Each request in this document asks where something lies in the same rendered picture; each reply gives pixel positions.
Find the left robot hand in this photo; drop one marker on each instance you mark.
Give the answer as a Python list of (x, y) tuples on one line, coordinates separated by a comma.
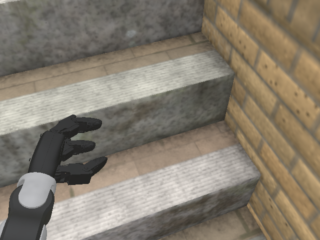
[(56, 145)]

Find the robot left forearm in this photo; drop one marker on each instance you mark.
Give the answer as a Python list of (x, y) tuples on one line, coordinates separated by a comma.
[(30, 208)]

